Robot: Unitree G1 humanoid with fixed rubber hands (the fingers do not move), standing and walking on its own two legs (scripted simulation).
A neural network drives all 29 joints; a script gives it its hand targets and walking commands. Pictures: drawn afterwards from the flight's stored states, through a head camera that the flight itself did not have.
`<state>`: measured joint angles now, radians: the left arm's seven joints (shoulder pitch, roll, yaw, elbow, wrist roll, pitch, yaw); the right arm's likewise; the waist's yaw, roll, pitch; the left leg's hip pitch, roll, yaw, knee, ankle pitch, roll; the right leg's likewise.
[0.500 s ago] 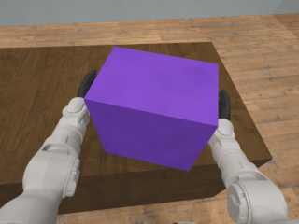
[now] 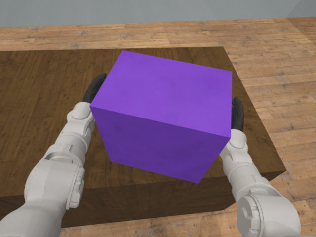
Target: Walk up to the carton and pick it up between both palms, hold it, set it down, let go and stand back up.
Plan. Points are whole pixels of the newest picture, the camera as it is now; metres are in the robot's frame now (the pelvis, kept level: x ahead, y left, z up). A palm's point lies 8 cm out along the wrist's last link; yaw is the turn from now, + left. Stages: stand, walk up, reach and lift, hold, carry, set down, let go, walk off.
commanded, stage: reach and lift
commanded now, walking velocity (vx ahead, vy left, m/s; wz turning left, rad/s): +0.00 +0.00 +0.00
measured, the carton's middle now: (163, 122) +0.41 -0.04 +0.02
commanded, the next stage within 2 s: none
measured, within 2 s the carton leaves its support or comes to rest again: leaves its support in 0.16 s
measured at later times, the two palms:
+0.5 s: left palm (107, 94) +0.46 +0.11 +0.10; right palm (247, 130) +0.34 -0.25 +0.05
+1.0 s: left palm (112, 88) +0.44 +0.09 +0.14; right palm (268, 120) +0.33 -0.27 +0.11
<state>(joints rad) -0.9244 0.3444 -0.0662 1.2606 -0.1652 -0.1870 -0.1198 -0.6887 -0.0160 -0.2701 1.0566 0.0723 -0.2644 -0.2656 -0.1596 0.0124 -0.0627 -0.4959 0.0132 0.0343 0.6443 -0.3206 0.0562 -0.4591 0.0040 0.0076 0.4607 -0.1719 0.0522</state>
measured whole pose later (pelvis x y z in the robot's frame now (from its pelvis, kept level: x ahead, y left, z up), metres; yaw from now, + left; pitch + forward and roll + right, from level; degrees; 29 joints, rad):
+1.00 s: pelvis +0.00 -0.02 +0.01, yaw +0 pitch +14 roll -2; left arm -0.78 0.26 -0.07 0.87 -0.06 -0.05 -0.07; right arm -0.46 -0.09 -0.20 0.55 0.08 -0.01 -0.25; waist -0.15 0.02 -0.19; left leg -0.49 0.01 0.03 0.45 -0.20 0.03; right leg -0.46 0.00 0.01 0.29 -0.07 0.04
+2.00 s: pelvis -0.03 -0.05 +0.01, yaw +1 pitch +9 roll +0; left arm -0.70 0.21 0.12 0.37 0.00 0.54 0.01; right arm -0.73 -0.23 -0.11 0.61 0.17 0.33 -0.15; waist -0.08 -0.03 -0.20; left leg -0.41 0.01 0.03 0.36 -0.11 0.00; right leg -0.44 0.00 0.01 0.33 -0.05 0.00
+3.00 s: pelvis -0.03 -0.05 +0.02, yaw +1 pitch +9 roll +0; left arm -0.70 0.18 0.18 0.19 0.04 0.76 0.02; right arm -0.82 -0.27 -0.07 0.61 0.23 0.46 -0.13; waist -0.08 -0.03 -0.23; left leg -0.39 0.01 0.03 0.37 -0.13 0.00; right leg -0.42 0.00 0.01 0.33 -0.06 0.00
